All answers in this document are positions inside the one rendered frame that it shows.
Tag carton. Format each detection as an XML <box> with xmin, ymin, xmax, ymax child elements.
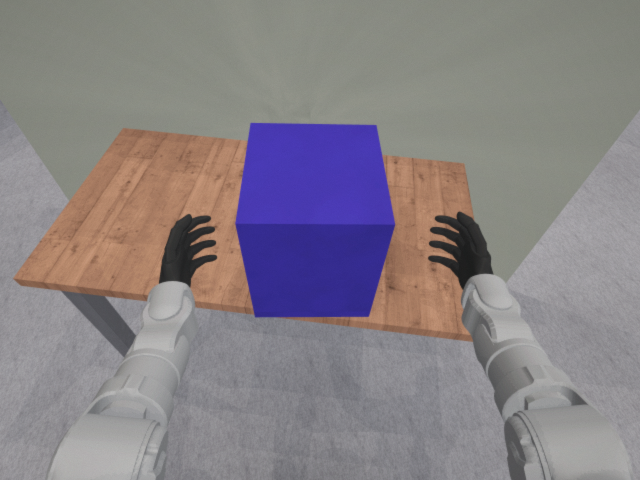
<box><xmin>235</xmin><ymin>123</ymin><xmax>395</xmax><ymax>317</ymax></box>

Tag robot right forearm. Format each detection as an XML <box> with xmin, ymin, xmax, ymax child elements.
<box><xmin>461</xmin><ymin>274</ymin><xmax>634</xmax><ymax>480</ymax></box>

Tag robot left hand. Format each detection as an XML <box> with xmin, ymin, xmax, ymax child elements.
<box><xmin>159</xmin><ymin>214</ymin><xmax>217</xmax><ymax>287</ymax></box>

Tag table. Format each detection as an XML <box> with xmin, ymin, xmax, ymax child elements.
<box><xmin>13</xmin><ymin>128</ymin><xmax>474</xmax><ymax>357</ymax></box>

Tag robot left forearm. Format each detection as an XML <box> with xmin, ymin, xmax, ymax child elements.
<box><xmin>45</xmin><ymin>281</ymin><xmax>198</xmax><ymax>480</ymax></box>

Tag right robot upper arm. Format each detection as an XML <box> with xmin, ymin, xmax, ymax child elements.
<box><xmin>504</xmin><ymin>404</ymin><xmax>631</xmax><ymax>480</ymax></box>

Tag left robot upper arm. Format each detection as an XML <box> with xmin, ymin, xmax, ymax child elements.
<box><xmin>51</xmin><ymin>413</ymin><xmax>169</xmax><ymax>480</ymax></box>

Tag robot right hand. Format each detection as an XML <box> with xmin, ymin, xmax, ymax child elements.
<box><xmin>428</xmin><ymin>212</ymin><xmax>494</xmax><ymax>289</ymax></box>

